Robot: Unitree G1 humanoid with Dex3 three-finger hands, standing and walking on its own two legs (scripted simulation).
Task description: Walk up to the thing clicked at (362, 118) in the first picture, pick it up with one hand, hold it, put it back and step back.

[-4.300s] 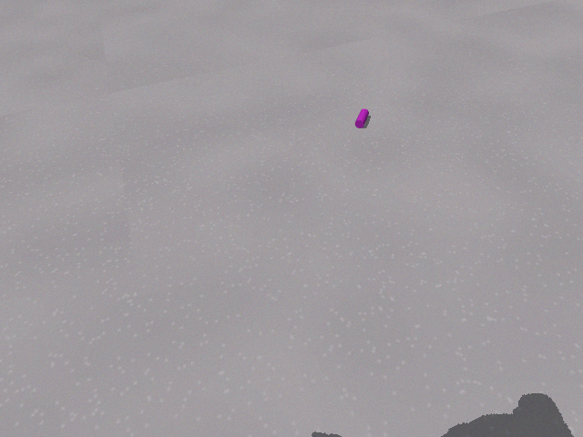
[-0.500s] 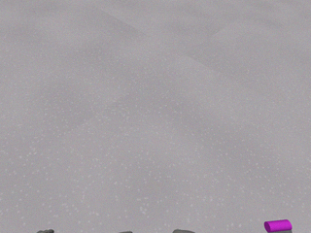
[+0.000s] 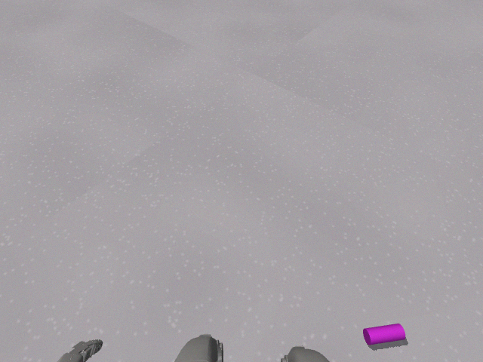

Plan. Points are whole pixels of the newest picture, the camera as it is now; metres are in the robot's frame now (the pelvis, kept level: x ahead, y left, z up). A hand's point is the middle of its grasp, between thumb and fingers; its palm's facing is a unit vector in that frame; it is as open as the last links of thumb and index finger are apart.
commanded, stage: walk up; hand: left
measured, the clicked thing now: (383, 334) +0.30 -0.50 -0.71
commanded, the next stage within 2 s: none
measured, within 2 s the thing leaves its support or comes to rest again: neither
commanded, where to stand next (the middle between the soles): -0.05 -0.75 m, yaw +7 degrees
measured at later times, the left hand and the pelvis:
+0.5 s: hand out of the picture +0.11 +0.07 -0.15, palm faces -0.07 -0.92 -0.39, open 7.4 cm; pelvis -0.02 -0.23 -0.02, yaw +1 degrees
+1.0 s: hand out of the picture +0.06 -0.11 -0.16, palm faces -0.06 -0.93 -0.35, open 7.4 cm; pelvis -0.05 -0.41 -0.01, yaw +2 degrees
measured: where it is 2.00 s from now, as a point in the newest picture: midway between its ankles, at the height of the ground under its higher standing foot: outside the picture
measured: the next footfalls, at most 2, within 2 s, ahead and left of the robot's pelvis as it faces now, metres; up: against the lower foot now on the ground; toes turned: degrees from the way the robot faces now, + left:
left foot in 0.06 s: +0.08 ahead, +0.05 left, +0.00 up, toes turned +5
right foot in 0.44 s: +0.08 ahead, -0.38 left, +0.00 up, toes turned +1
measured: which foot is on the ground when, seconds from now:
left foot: up 0.00-0.04, down 0.06-0.44, up 0.46-0.68, down 0.70-1.00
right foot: down 0.00-0.06, up 0.08-0.42, down 0.44-0.70, up 0.72-1.00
